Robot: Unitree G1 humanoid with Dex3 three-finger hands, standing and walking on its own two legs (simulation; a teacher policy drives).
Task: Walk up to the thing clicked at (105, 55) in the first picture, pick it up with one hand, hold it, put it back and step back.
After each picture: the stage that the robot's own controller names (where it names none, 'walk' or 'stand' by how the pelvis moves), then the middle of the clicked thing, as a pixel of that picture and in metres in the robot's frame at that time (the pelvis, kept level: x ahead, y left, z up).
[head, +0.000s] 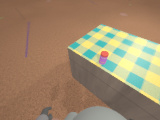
stand; (103, 57) +0.55 -0.10 -0.04
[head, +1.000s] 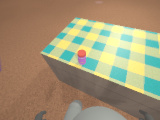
stand; (81, 57) +0.47 +0.11 -0.01
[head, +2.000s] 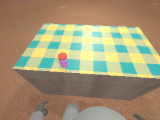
stand; (63, 60) +0.44 +0.23 +0.00
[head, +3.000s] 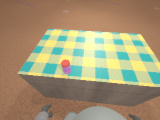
stand; (66, 67) +0.41 +0.21 -0.04
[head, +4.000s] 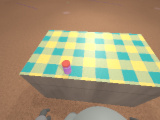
stand; (66, 67) +0.42 +0.21 -0.04
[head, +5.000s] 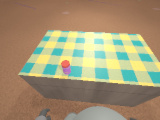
stand; (66, 67) +0.41 +0.21 -0.04
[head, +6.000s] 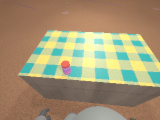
stand; (66, 67) +0.41 +0.21 -0.04
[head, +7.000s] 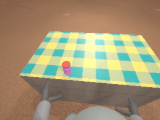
rise first; (67, 68) +0.41 +0.21 -0.04
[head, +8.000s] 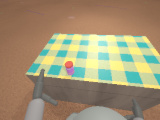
go down; (69, 68) +0.42 +0.21 -0.04
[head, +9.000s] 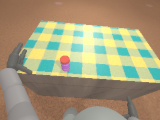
go down; (65, 63) +0.41 +0.19 +0.00
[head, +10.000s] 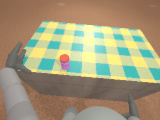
approach; (65, 62) +0.42 +0.19 +0.00
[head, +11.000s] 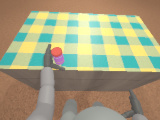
close; (58, 56) +0.43 +0.21 +0.04
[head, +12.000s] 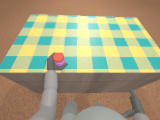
lift; (60, 61) +0.40 +0.19 +0.04
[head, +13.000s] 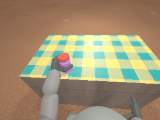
lift; (65, 63) +0.33 +0.17 +0.15
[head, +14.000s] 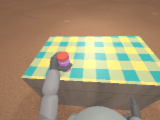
hold; (64, 62) +0.33 +0.17 +0.17
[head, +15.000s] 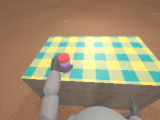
hold; (65, 63) +0.33 +0.17 +0.15
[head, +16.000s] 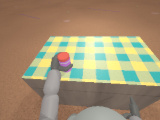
hold; (65, 62) +0.33 +0.17 +0.16
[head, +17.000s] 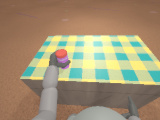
crouch; (63, 59) +0.36 +0.19 +0.15
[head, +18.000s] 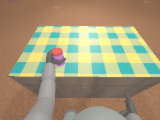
lower; (58, 57) +0.42 +0.21 +0.08
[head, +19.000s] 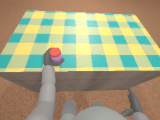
lower; (56, 57) +0.42 +0.21 +0.04
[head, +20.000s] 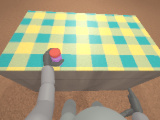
lower; (56, 57) +0.42 +0.21 +0.04
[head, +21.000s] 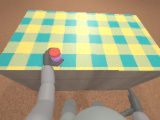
lower; (56, 57) +0.42 +0.21 +0.04
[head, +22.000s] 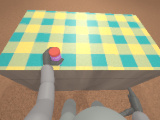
loosen; (56, 56) +0.43 +0.21 +0.04
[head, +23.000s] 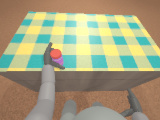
withdraw; (57, 58) +0.42 +0.21 +0.04
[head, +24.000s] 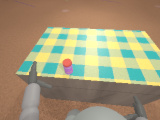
sink last; (68, 66) +0.39 +0.19 +0.01
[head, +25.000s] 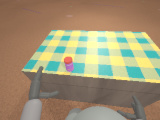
stand; (69, 64) +0.43 +0.21 +0.01
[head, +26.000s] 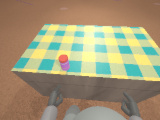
stand; (64, 62) +0.41 +0.21 +0.03
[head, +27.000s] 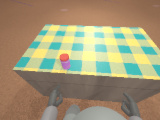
stand; (65, 61) +0.42 +0.21 +0.03
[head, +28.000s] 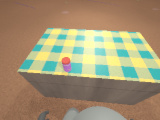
stand; (66, 64) +0.42 +0.21 -0.01
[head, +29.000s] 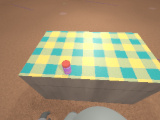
stand; (66, 67) +0.42 +0.21 -0.04
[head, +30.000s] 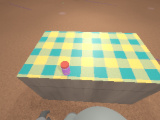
stand; (65, 68) +0.41 +0.21 -0.04
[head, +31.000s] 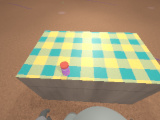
stand; (65, 68) +0.40 +0.21 -0.04
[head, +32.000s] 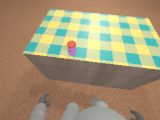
walk; (71, 48) +0.53 +0.17 -0.02
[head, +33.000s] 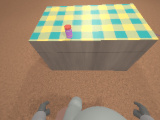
walk; (68, 31) +0.75 +0.25 -0.01
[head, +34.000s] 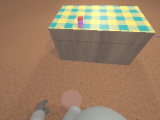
stand; (80, 22) +1.03 +0.19 -0.01
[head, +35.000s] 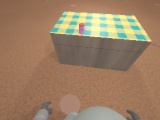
stand; (81, 28) +1.01 +0.16 -0.04
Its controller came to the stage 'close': yes
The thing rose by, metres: 0.22
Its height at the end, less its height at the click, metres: +0.00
